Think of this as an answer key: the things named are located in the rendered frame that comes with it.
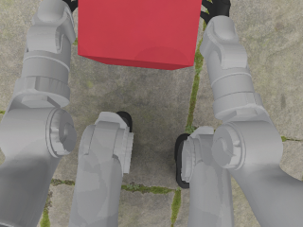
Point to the right robot upper arm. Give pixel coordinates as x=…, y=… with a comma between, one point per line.
x=251, y=151

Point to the robot left foot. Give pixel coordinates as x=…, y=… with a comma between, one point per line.
x=127, y=118

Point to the right robot shin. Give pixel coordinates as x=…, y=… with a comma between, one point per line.
x=200, y=130

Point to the right robot forearm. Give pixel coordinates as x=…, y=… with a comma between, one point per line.
x=229, y=74

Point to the left robot forearm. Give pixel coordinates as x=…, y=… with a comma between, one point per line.
x=47, y=57

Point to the left robot upper arm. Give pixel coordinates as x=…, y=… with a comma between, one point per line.
x=33, y=141

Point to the right robot hand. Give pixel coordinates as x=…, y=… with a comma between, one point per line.
x=216, y=8

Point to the left robot hand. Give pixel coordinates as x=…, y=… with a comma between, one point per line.
x=72, y=4

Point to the carton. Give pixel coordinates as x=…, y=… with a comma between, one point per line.
x=155, y=34

